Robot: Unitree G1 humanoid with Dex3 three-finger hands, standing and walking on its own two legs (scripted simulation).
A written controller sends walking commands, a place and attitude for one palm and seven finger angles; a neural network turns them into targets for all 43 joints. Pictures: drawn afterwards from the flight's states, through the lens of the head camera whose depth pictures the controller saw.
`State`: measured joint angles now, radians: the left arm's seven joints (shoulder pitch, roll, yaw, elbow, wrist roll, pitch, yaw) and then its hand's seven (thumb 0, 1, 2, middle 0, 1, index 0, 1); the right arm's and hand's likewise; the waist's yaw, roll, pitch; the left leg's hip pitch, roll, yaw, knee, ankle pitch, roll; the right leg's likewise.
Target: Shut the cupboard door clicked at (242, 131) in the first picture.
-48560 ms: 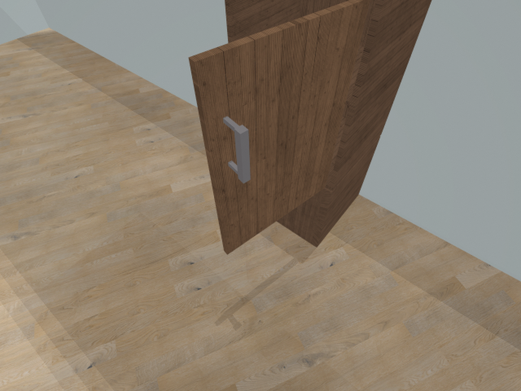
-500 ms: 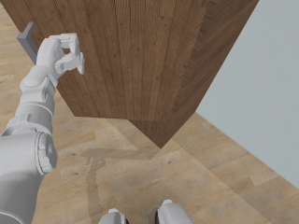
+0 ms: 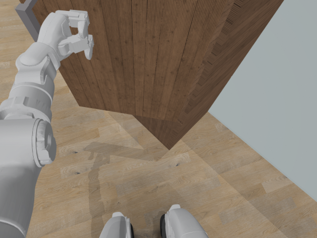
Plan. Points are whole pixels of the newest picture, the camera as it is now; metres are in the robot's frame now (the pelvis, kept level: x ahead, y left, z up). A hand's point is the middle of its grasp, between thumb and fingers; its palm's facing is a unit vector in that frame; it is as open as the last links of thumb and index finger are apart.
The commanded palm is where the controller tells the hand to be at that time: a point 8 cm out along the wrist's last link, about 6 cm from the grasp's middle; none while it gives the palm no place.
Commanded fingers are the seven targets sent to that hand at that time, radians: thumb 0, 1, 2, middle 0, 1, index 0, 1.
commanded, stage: push the door shut along its arc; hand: left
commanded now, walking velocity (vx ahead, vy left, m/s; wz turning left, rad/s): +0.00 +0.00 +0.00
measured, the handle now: (42, 29) +0.58 +0.20 +0.12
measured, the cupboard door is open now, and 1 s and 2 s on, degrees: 36 23 23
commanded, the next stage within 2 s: pull the fist back off the door in 0.28 s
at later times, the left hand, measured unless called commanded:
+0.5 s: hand (103, 23) +0.59 +0.07 +0.13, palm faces -0.15 -0.98 +0.13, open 3.3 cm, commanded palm +0.58 +0.09 +0.12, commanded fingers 0.00 0.90 0.90 -1.30 -1.50 -1.30 -1.50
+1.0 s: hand (106, 38) +0.54 +0.06 +0.13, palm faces +0.00 -1.00 -0.07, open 3.1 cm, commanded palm +0.50 +0.10 +0.12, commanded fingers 0.00 0.90 0.90 -1.30 -1.50 -1.30 -1.50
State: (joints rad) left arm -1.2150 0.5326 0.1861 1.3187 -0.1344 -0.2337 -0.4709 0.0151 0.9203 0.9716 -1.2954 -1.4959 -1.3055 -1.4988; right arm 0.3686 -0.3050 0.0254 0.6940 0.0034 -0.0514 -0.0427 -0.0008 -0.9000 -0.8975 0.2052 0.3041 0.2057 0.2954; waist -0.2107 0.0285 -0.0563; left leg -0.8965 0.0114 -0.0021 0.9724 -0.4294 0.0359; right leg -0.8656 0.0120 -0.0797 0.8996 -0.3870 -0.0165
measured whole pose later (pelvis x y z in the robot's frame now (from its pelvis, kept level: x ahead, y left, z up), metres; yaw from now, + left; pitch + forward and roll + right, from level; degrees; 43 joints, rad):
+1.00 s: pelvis +0.02 -0.02 +0.02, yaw -2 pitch +17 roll -1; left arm -0.96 0.29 0.27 1.17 -0.01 -0.36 0.05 0.01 0.90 0.91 -1.29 -1.50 -1.30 -1.50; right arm 0.50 -0.27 -0.02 0.65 -0.04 0.02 0.08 0.00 -0.90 -0.90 0.20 0.30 0.20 0.30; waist -0.16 0.06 -0.12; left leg -0.73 0.03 0.04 0.85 -0.42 0.01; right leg -0.74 0.04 -0.03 0.82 -0.39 -0.04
